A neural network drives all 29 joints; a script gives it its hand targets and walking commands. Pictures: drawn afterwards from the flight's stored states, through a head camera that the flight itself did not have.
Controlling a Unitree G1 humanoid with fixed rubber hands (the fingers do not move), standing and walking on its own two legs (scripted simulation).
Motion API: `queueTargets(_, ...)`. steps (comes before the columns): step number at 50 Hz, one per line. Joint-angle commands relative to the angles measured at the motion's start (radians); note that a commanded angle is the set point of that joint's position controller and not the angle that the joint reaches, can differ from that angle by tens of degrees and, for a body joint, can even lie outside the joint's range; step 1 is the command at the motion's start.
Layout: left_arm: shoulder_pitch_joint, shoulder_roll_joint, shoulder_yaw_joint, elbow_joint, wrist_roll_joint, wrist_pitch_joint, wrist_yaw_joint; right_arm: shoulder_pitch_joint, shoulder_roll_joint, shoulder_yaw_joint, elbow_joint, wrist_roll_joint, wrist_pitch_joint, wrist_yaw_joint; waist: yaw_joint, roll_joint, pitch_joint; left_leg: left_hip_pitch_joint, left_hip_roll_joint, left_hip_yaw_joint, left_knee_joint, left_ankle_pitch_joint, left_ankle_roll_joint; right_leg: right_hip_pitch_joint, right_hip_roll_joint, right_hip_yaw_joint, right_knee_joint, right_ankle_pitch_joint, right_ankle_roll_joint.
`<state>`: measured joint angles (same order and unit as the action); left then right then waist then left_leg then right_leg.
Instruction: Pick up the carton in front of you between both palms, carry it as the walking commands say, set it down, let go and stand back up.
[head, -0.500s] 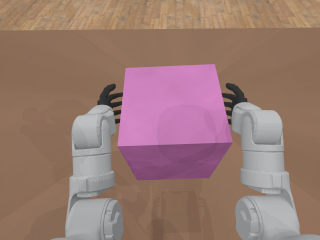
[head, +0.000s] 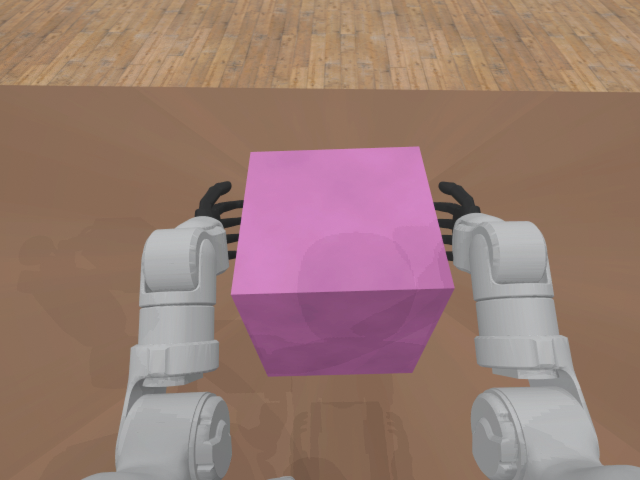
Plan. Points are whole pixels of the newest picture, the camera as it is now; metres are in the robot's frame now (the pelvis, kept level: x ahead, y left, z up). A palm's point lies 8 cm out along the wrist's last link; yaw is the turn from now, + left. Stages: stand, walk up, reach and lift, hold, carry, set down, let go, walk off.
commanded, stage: carry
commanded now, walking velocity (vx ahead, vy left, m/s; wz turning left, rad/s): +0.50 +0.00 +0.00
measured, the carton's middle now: (337, 270) +0.36 +0.01 +0.03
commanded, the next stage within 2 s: none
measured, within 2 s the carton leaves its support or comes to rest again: neither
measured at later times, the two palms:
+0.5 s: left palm (246, 128) +0.62 +0.15 +0.08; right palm (421, 127) +0.63 -0.15 +0.07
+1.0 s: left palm (241, 52) +0.92 +0.20 +0.07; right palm (378, 53) +0.91 -0.10 +0.07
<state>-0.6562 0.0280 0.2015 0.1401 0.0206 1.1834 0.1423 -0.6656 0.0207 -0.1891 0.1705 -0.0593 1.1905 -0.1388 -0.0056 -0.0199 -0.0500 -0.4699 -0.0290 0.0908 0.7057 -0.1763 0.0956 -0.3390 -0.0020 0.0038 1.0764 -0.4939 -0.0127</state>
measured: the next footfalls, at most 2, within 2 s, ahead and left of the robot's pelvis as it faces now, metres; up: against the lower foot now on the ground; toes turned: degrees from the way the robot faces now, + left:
right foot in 0.40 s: +0.38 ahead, -0.06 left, -0.03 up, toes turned -1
left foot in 0.90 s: +0.68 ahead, +0.10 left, -0.06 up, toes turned +6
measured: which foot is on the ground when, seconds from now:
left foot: down 0.00-0.40, up 0.42-0.88, down 0.90-1.00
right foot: up 0.00-0.38, down 0.40-0.88, up 0.90-1.00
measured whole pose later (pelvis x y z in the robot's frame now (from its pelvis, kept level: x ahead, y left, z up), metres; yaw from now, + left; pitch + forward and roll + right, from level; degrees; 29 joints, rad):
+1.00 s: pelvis +0.55 +0.04 -0.05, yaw +0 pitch +4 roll -1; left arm -0.71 0.03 0.20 0.14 0.02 1.18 0.11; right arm -0.66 0.03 -0.20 0.08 -0.08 1.21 -0.13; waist 0.01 -0.02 0.00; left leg -0.48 -0.04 0.13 0.54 -0.02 0.11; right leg -0.38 0.05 -0.02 1.11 -0.59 -0.01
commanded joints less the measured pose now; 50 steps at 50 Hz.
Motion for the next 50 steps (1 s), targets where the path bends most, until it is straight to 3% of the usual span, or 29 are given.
queueTargets(1,-0.686,-1.164,-0.632,-0.06,-0.406,-0.005,-0.251,-0.709,1.065,0.588,-0.171,0.42,-0.029,0.224,-0.064,0.148,-0.436,0.738,0.343,-0.57,-0.199,0.534,0.18,-0.468,0.023,0.01,0.266,-0.061,-0.022)
queueTargets(2,-0.689,-1.174,-0.632,-0.061,-0.399,-0.006,-0.25,-0.759,1.08,0.609,-0.21,0.444,-0.034,0.231,-0.058,0.104,-0.404,0.694,0.313,-0.506,-0.208,0.487,0.152,-0.49,-0.005,0.016,0.199,-0.02,-0.027)
queueTargets(4,-0.695,-1.177,-0.629,-0.086,-0.388,-0.008,-0.24,-0.835,1.107,0.633,-0.277,0.487,-0.038,0.242,-0.045,0.124,-0.4,0.638,0.274,-0.41,-0.229,0.471,0.112,-0.443,-0.028,0.014,0.065,0.06,-0.018)
queueTargets(7,-0.68,-1.15,-0.632,-0.129,-0.369,-0.01,-0.211,-0.845,1.097,0.646,-0.321,0.513,-0.029,0.248,-0.055,0.139,-0.417,0.65,0.253,-0.336,-0.241,0.563,0.118,-0.432,-0.01,-0.029,-0.061,0.138,-0.006)
queueTargets(9,-0.644,-1.124,-0.624,-0.131,-0.342,-0.004,-0.197,-0.808,1.079,0.645,-0.305,0.509,-0.017,0.252,-0.063,0.133,-0.413,0.66,0.238,-0.297,-0.242,0.62,0.121,-0.434,-0.007,-0.043,-0.157,0.231,-0.004)
queueTargets(12,-0.603,-1.09,-0.616,-0.104,-0.301,0.003,-0.198,-0.746,1.07,0.64,-0.23,0.489,-0.01,0.266,-0.077,0.138,-0.38,0.631,0.177,-0.206,-0.232,0.691,0.094,-0.362,0.018,-0.086,-0.36,0.428,-0.021)
queueTargets(15,-0.601,-1.079,-0.607,-0.06,-0.286,0.006,-0.218,-0.715,1.081,0.636,-0.148,0.471,-0.016,0.28,-0.094,0.133,-0.337,0.592,0.144,-0.159,-0.217,0.655,0.069,-0.238,0.051,-0.132,-0.565,0.585,-0.045)
queueTargets(17,-0.599,-1.082,-0.594,-0.023,-0.287,0.005,-0.235,-0.711,1.096,0.631,-0.11,0.467,-0.025,0.286,-0.069,0.143,-0.324,0.549,0.151,-0.14,-0.153,0.678,0.049,-0.096,0.057,-0.14,-0.636,0.63,-0.075)
queueTargets(18,-0.581,-1.083,-0.583,0.001,-0.285,0.002,-0.241,-0.717,1.104,0.629,-0.097,0.467,-0.029,0.288,-0.036,0.128,-0.346,0.523,0.14,-0.105,-0.056,0.705,0.023,0.022,0.067,-0.158,-0.676,0.644,-0.083)
queueTargets(19,-0.538,-1.073,-0.573,0.005,-0.272,0.0,-0.244,-0.694,1.107,0.641,-0.097,0.46,-0.031,0.285,0.011,0.103,-0.389,0.455,0.119,-0.061,0.083,0.635,-0.006,0.186,0.047,-0.154,-0.698,0.673,-0.084)
queueTargets(20,-0.537,-1.067,-0.555,0.012,-0.267,-0.004,-0.251,-0.706,1.099,0.633,-0.09,0.453,-0.036,0.283,0.05,0.023,-0.441,0.285,0.089,-0.052,0.273,0.326,-0.024,0.381,-0.075,-0.014,-0.624,0.785,-0.085)
queueTargets(21,-0.532,-1.052,-0.533,0.048,-0.264,-0.007,-0.255,-0.697,1.119,0.628,-0.065,0.447,-0.036,0.282,0.019,-0.144,-0.476,0.052,0.002,-0.05,0.411,-0.304,-0.038,0.566,-0.296,0.28,-0.49,1.122,-0.112)
queueTargets(22,-0.542,-1.035,-0.528,0.055,-0.266,-0.017,-0.256,-0.706,1.134,0.615,-0.056,0.447,-0.034,0.278,0.066,-0.295,-0.559,-0.205,-0.069,-0.088,0.685,-0.455,-0.063,0.734,-0.426,0.578,-0.557,0.752,-0.329)
queueTargets(23,-0.544,-1.088,-0.546,0.041,-0.296,-0.025,-0.265,-0.728,1.119,0.621,-0.095,0.445,-0.042,0.269,0.072,-0.204,-0.515,-0.276,-0.016,-0.128,0.702,-0.394,-0.036,0.663,-0.372,0.599,-0.627,0.489,-0.317)
queueTargets(24,-0.614,-1.127,-0.568,-0.019,-0.331,-0.033,-0.275,-0.774,1.137,0.626,-0.134,0.451,-0.052,0.261,0.068,-0.127,-0.463,-0.29,0.006,-0.126,0.68,-0.334,-0.028,0.573,-0.313,0.517,-0.654,0.444,-0.275)
queueTargets(25,-0.684,-1.167,-0.606,-0.074,-0.375,-0.035,-0.28,-0.783,1.145,0.63,-0.166,0.452,-0.06,0.249,0.049,-0.039,-0.421,-0.272,0.033,-0.125,0.611,-0.275,-0.035,0.482,-0.285,0.441,-0.671,0.485,-0.239)
queueTargets(26,-0.73,-1.195,-0.642,-0.124,-0.414,-0.039,-0.281,-0.774,1.145,0.632,-0.2,0.448,-0.066,0.235,0.044,-0.011,-0.41,-0.238,0.052,-0.126,0.55,-0.242,-0.045,0.409,-0.274,0.386,-0.687,0.513,-0.229)
queueTargets(29,-0.738,-1.218,-0.689,-0.196,-0.464,-0.048,-0.276,-0.704,1.131,0.637,-0.244,0.415,-0.075,0.198,0.032,-0.037,-0.441,-0.198,0.064,-0.103,0.428,-0.215,-0.065,0.375,-0.252,0.3,-0.687,0.597,-0.209)
queueTargets(33,-0.659,-1.177,-0.71,-0.222,-0.464,-0.054,-0.277,-0.621,1.092,0.662,-0.268,0.373,-0.084,0.177,0.066,-0.069,-0.451,-0.3,0.074,-0.069,0.285,-0.083,-0.073,0.484,-0.23,0.21,-0.635,0.888,-0.203)
queueTargets(35,-0.64,-1.152,-0.72,-0.237,-0.46,-0.054,-0.278,-0.617,1.067,0.678,-0.293,0.366,-0.085,0.173,0.077,-0.074,-0.439,-0.311,0.067,-0.054,0.199,0.016,-0.067,0.512,-0.2,0.165,-0.613,0.968,-0.187)
queueTargets(40,-0.588,-1.066,-0.715,-0.219,-0.436,-0.032,-0.271,-0.608,0.976,0.686,-0.315,0.356,-0.052,0.174,0.112,-0.081,-0.377,-0.182,-0.024,0.046,-0.13,0.264,-0.054,0.504,-0.098,0.035,-0.523,1.069,-0.145)
queueTargets(42,-0.56,-1.037,-0.699,-0.176,-0.422,-0.02,-0.268,-0.586,0.939,0.664,-0.28,0.348,-0.03,0.186,0.086,-0.102,-0.37,0.009,-0.047,0.063,-0.268,0.375,-0.038,0.431,-0.085,0.0,-0.433,1.037,-0.106)
queueTargets(43,-0.562,-1.03,-0.692,-0.153,-0.421,-0.013,-0.269,-0.571,0.926,0.65,-0.251,0.343,-0.021,0.192,0.037,-0.095,-0.385,0.161,-0.041,0.076,-0.354,0.465,-0.032,0.373,-0.074,-0.04,-0.334,1.019,-0.071)
queueTargets(44,-0.57,-1.03,-0.689,-0.129,-0.418,-0.009,-0.271,-0.561,0.913,0.636,-0.228,0.34,-0.013,0.199,-0.006,-0.067,-0.408,0.337,0.008,0.057,-0.389,0.588,-0.029,0.283,-0.059,-0.064,-0.218,0.887,-0.042)
queueTargets(45,-0.574,-1.026,-0.676,-0.108,-0.412,-0.004,-0.273,-0.568,0.892,0.616,-0.212,0.339,-0.006,0.206,-0.011,0.042,-0.432,0.534,0.177,-0.083,-0.273,1.03,-0.021,0.101,-0.013,-0.088,-0.047,0.45,-0.019)
queueTargets(46,-0.607,-1.052,-0.668,-0.075,-0.415,0.011,-0.271,-0.585,0.877,0.591,-0.173,0.329,0.001,0.209,-0.009,0.198,-0.536,0.846,0.421,-0.335,-0.065,1.575,0.141,-0.187,0.068,-0.033,0.113,-0.15,0.027)
queueTargets(47,-0.592,-1.051,-0.644,-0.051,-0.403,0.02,-0.268,-0.562,0.885,0.579,-0.136,0.339,0.005,0.212,-0.04,0.241,-0.622,0.902,0.463,-0.431,-0.077,1.396,0.23,-0.276,0.059,0.043,0.209,-0.206,0.023)
queueTargets(49,-0.672,-1.1,-0.639,-0.088,-0.406,0.02,-0.266,-0.623,0.972,0.594,-0.181,0.389,-0.003,0.227,-0.036,0.13,-0.546,0.704,0.362,-0.386,-0.189,0.914,0.169,-0.259,0.005,0.036,0.083,-0.133,0.005)
queueTargets(50,-0.702,-1.128,-0.638,-0.101,-0.407,0.017,-0.262,-0.693,1.016,0.611,-0.219,0.419,-0.005,0.234,-0.019,0.089,-0.518,0.621,0.335,-0.358,-0.218,0.821,0.141,-0.221,-0.02,0.044,-0.016,-0.077,0.008)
